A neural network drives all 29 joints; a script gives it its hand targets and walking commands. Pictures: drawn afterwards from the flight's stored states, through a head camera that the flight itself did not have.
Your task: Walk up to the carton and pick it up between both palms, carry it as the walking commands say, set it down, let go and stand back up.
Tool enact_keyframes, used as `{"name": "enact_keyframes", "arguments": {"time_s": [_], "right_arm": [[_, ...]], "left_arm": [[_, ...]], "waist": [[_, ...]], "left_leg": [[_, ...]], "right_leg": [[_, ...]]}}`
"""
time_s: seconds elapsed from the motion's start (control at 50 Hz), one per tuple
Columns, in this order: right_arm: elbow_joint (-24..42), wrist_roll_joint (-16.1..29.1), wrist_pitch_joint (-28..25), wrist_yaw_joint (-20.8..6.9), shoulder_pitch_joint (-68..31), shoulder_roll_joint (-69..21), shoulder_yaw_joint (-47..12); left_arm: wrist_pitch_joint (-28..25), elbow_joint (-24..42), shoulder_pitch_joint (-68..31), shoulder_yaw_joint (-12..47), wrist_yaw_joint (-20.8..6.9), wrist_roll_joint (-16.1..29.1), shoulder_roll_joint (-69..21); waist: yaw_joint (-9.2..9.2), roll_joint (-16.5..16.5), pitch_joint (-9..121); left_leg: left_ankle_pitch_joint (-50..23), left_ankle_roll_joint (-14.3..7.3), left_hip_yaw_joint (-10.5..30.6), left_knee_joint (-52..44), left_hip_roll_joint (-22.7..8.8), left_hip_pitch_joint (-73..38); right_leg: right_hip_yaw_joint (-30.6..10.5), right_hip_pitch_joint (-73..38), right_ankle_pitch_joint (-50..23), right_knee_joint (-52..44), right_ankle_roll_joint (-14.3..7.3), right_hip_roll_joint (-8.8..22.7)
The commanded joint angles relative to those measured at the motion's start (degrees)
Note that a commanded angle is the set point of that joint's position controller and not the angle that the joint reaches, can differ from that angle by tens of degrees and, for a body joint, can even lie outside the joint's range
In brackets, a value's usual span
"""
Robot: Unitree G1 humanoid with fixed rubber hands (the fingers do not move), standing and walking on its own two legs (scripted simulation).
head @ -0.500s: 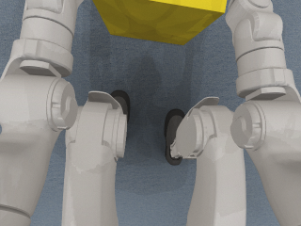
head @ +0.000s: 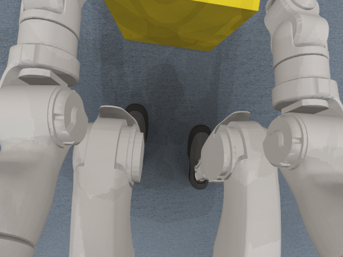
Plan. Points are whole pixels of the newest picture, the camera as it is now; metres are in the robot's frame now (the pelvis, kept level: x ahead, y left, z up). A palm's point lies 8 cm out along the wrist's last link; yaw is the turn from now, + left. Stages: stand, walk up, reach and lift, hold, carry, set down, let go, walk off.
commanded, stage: set down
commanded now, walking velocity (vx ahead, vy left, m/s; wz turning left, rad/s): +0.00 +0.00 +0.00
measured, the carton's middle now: out of the picture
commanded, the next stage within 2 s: none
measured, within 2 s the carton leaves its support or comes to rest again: rests again in 0.80 s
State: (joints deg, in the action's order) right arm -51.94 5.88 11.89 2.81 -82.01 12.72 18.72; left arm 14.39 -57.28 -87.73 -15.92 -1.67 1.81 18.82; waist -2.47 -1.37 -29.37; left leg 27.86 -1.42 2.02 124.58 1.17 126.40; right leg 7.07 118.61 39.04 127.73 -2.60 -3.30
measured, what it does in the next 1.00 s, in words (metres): stands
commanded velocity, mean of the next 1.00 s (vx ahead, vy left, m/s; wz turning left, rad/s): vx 0.00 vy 0.00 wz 0.00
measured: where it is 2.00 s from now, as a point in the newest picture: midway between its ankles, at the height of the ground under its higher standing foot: (167, 158)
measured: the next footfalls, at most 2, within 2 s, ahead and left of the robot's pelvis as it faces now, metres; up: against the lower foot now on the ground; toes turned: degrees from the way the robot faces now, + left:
none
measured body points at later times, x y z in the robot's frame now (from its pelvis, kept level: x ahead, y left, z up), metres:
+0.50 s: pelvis +0.00 +0.00 +0.00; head +0.37 +0.05 +0.24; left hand +0.56 +0.20 -0.17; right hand +0.57 -0.11 -0.17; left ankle +0.14 +0.11 -0.34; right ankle +0.10 -0.10 -0.34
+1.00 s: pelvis +0.01 +0.00 +0.00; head +0.38 +0.04 +0.23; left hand +0.56 +0.21 -0.20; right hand +0.57 -0.12 -0.18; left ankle +0.14 +0.11 -0.34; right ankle +0.10 -0.10 -0.34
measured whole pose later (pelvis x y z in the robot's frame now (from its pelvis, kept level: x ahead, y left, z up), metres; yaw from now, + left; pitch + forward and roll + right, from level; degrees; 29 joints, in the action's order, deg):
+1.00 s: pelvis +0.01 +0.00 +0.00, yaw +0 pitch +31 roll -4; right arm -54.5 3.6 7.6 7.3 -82.3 13.7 12.4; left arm 7.2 -62.5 -86.2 -10.1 5.7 4.2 21.6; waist -1.6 -0.9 -30.0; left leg 29.5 -1.4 2.0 125.4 1.1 126.6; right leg 7.0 118.7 40.5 128.3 -2.6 -3.7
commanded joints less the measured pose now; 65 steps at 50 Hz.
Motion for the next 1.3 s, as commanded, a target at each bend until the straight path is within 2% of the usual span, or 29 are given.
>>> {"name": "enact_keyframes", "arguments": {"time_s": [0.0, 0.08, 0.1, 0.16, 0.26, 0.28, 0.36, 0.46, 0.48, 0.54, 0.58, 0.64, 0.66, 0.68, 0.72, 0.76, 0.78, 0.82, 0.92, 0.94, 1.04, 1.08, 1.1, 1.12, 1.14, 1.18, 1.22, 1.24, 1.28], "right_arm": [[-0.23, -4.36, 1.87, -14.24, -33.37, -42.87, -16.50], [0.89, -4.65, 1.64, -14.35, -32.94, -41.93, -16.28], [0.44, -4.77, 1.70, -14.26, -32.23, -42.75, -16.35], [0.11, -5.07, 1.93, -14.33, -31.78, -42.80, -16.01], [-0.93, -5.94, 1.90, -14.24, -30.94, -40.85, -14.80], [-0.18, -5.49, 1.89, -14.28, -31.34, -41.37, -15.34], [0.56, -6.04, 1.57, -13.87, -31.56, -39.78, -15.26], [0.24, -6.30, 1.36, -13.17, -30.72, -36.19, -13.69], [-1.10, -6.78, 1.11, -12.43, -29.00, -33.54, -12.69], [-1.77, -6.90, 0.23, -11.13, -27.44, -29.41, -11.08], [-2.35, -7.35, -0.13, -9.83, -25.84, -24.30, -9.90], [-0.44, -8.54, -1.81, -5.53, -23.02, -10.24, -7.39], [-0.30, -8.81, -2.73, -3.79, -20.25, -4.79, -6.10], [-1.33, -7.84, -3.21, -2.22, -18.99, -1.18, -6.52], [2.18, -4.62, -5.25, 1.09, -20.58, 5.71, -7.78], [2.43, -2.65, -6.48, 3.49, -22.09, 9.75, -8.56], [2.31, -1.77, -6.95, 4.47, -22.12, 10.66, -8.12], [0.53, -0.23, -7.39, 5.39, -20.46, 11.49, -8.38], [1.43, 2.01, -7.41, 5.85, -20.98, 13.73, -9.12], [0.50, 2.41, -7.22, 5.80, -20.31, 14.56, -9.57], [1.89, 3.86, -6.87, 5.91, -20.62, 15.82, -9.40], [-1.31, 3.43, -6.45, 5.64, -18.95, 16.60, -8.57], [1.59, 4.23, -6.53, 5.48, -20.17, 16.31, -9.14], [1.35, 4.32, -6.14, 5.40, -21.05, 16.68, -9.17], [4.15, 5.21, -5.88, 5.49, -21.53, 17.08, -9.00], [9.03, 6.18, -5.26, 5.93, -23.36, 18.13, -9.95], [12.93, 7.21, -3.73, 6.58, -23.05, 18.45, -10.35], [13.77, 7.74, -2.93, 6.99, -23.66, 18.88, -10.27], [22.63, 9.24, -1.50, 7.39, -25.91, 18.44, -11.73]], "left_arm": [[0.29, -4.33, -19.79, 13.38, -12.43, -2.49, -49.85], [0.11, -4.04, -19.43, 13.09, -12.47, -2.47, -49.05], [0.12, -4.48, -19.93, 13.16, -12.46, -1.95, -49.71], [0.02, -4.46, -18.97, 12.55, -12.41, -2.77, -47.44], [-0.07, -4.62, -18.86, 12.59, -12.49, -3.29, -47.31], [-0.16, -4.47, -18.55, 12.10, -12.45, -3.13, -47.18], [-0.38, -4.80, -18.84, 11.87, -12.35, -3.36, -45.58], [-0.67, -5.59, -17.29, 8.58, -11.57, -5.17, -40.61], [-1.06, -4.96, -17.30, 9.25, -10.91, -4.62, -38.70], [-1.77, -5.28, -16.18, 8.70, -9.50, -5.10, -34.31], [-2.45, -4.38, -15.44, 7.00, -7.90, -5.82, -28.54], [-4.11, -5.41, -12.25, 3.41, -3.90, -6.20, -15.58], [-5.28, -3.32, -12.52, 2.59, -1.90, -6.64, -9.77], [-5.98, -2.95, -12.71, 2.07, -0.31, -5.81, -4.10], [-8.23, -0.45, -14.75, 3.36, 3.13, -2.43, 2.86], [-9.80, 0.10, -17.77, 4.75, 5.41, 1.44, 6.94], [-10.27, -2.08, -17.25, 5.00, 6.40, 1.98, 8.78], [-11.05, -1.64, -17.10, 5.93, 7.29, 4.82, 10.37], [-11.24, -2.53, -15.66, 6.07, 8.05, 6.43, 13.76], [-11.04, -2.64, -16.22, 7.31, 8.06, 7.76, 13.81], [-11.11, 0.51, -17.18, 7.15, 8.11, 8.61, 16.30], [-10.91, 0.60, -17.32, 8.57, 7.94, 9.36, 16.21], [-11.04, 2.69, -17.39, 8.03, 7.96, 9.54, 16.76], [-10.81, 1.44, -18.19, 8.59, 7.78, 10.03, 17.04], [-10.68, 7.65, -19.77, 8.18, 8.14, 9.46, 18.15], [-9.99, 12.99, -21.15, 8.38, 8.75, 10.34, 18.48], [-8.61, 18.17, -20.96, 9.27, 8.93, 11.21, 19.74], [-7.45, 17.19, -20.83, 9.63, 9.11, 11.40, 19.28], [-5.57, 21.82, -20.41, 8.16, 9.32, 11.13, 20.39]], "waist": [[1.79, 5.39, 49.35], [1.97, 5.57, 49.13], [2.93, 5.66, 49.46], [1.48, 4.42, 48.44], [2.75, 4.86, 47.59], [1.65, 4.81, 48.29], [2.45, 4.52, 47.84], [0.91, 3.77, 47.52], [2.52, 3.62, 47.74], [2.47, 5.62, 48.87], [2.29, 4.23, 50.11], [2.30, 3.45, 53.12], [2.63, 5.16, 54.50], [2.45, 3.80, 57.15], [2.12, 6.20, 65.52], [2.96, 6.24, 74.09], [2.63, 7.05, 75.40], [3.51, 7.33, 78.25], [2.24, 6.28, 80.62], [3.24, 6.38, 81.09], [3.07, 6.37, 82.69], [4.55, 7.07, 82.85], [3.29, 7.30, 83.71], [3.79, 6.31, 83.85], [3.63, 7.16, 89.68], [3.27, 7.55, 99.51], [4.21, 8.74, 108.78], [4.14, 8.05, 108.87], [2.23, 7.72, 115.16]], "left_leg": [[-7.07, -1.30, -0.64, -4.86, 3.00, -34.64], [-7.52, -1.30, -0.57, -4.84, 3.24, -35.44], [-7.26, -1.36, -0.22, -4.86, 3.28, -35.09], [-6.79, -1.51, -0.37, -5.14, 3.34, -35.20], [-6.13, -1.05, 0.19, -5.24, 2.98, -34.49], [-6.98, -1.32, 0.14, -4.93, 2.97, -35.47], [-6.77, -1.14, 0.06, -4.60, 3.15, -34.79], [-5.49, -0.97, 0.11, -5.12, 2.91, -34.37], [-6.28, -0.55, 0.33, -4.96, 2.50, -34.22], [-7.90, -0.10, 0.71, -5.20, 2.37, -37.73], [-7.47, 0.17, 0.76, -5.48, 2.21, -37.75], [-10.27, -0.08, 0.60, -4.75, 2.10, -39.72], [-12.23, 0.56, -0.06, -4.33, 1.90, -41.21], [-13.47, 0.49, 0.25, -4.12, 1.81, -42.03], [-19.91, 0.72, -0.05, -2.63, 1.51, -45.65], [-25.70, 1.09, 0.24, -1.11, 1.45, -49.65], [-27.66, 0.89, 0.37, -0.77, 1.30, -50.30], [-28.65, 0.87, 0.57, -0.79, 0.90, -50.21], [-28.72, 0.35, 0.65, -1.03, 0.21, -48.89], [-28.24, 0.40, 0.50, -1.36, -0.06, -49.43], [-27.86, 0.33, 0.08, -1.33, -0.14, -48.69], [-27.05, 0.50, 0.22, -1.56, -0.17, -49.50], [-27.81, 0.53, -0.24, -1.39, -0.21, -48.95], [-27.38, 0.25, 0.19, -1.47, -0.38, -50.81], [-29.31, 0.39, -0.23, -1.97, -0.20, -53.97], [-32.90, 0.26, -0.68, -1.91, 0.10, -60.07], [-33.91, 0.13, -1.15, -3.09, 0.27, -66.22], [-32.99, -0.11, -1.29, -3.88, 0.46, -66.42], [-33.26, -0.88, -1.62, -4.60, 0.49, -69.29]], "right_leg": [[-7.54, -3.31, -7.18, -12.48, 1.35, -3.69], [-7.23, -3.00, -6.86, -12.43, 1.32, -3.78], [-7.56, -4.02, -7.69, -12.24, 1.08, -3.92], [-7.44, -3.76, -6.60, -12.14, 1.71, -3.81], [-6.92, -2.91, -6.97, -11.69, 1.60, -3.80], [-7.34, -3.54, -6.95, -11.59, 1.75, -3.62], [-6.99, -4.03, -6.93, -11.42, 1.99, -3.55], [-7.31, -4.93, -5.86, -11.88, 2.34, -3.48], [-6.74, -4.88, -7.34, -11.50, 2.46, -3.40], [-6.50, -5.44, -7.96, -11.34, 2.74, -3.22], [-6.18, -6.71, -7.69, -11.36, 3.25, -2.88], [-5.91, -8.84, -9.05, -11.91, 3.77, -2.66], [-5.95, -9.24, -10.60, -12.34, 3.73, -2.83], [-6.11, -11.42, -12.29, -12.23, 3.81, -2.57], [-6.60, -14.29, -17.83, -11.54, 3.93, -2.56], [-6.57, -15.99, -22.58, -10.71, 3.71, -2.50], [-6.43, -14.98, -23.12, -10.20, 4.03, -2.75], [-6.80, -16.20, -25.02, -9.94, 3.63, -2.56], [-7.50, -16.07, -24.84, -9.68, 3.44, -2.21], [-7.16, -16.17, -24.35, -9.75, 3.48, -2.03], [-8.16, -17.06, -24.94, -10.67, 3.45, -2.00], [-7.39, -16.79, -24.73, -10.05, 3.32, -2.05], [-8.37, -18.03, -25.64, -10.56, 3.12, -1.84], [-7.87, -16.32, -23.81, -10.84, 3.40, -1.77], [-7.75, -20.00, -26.17, -11.08, 3.25, -2.27], [-7.30, -23.62, -28.54, -11.36, 2.98, -2.43], [-6.39, -28.29, -30.07, -12.52, 2.77, -2.93], [-5.88, -27.08, -28.53, -13.33, 2.71, -2.91], [-5.98, -30.13, -29.47, -14.49, 2.77, -3.11]]}}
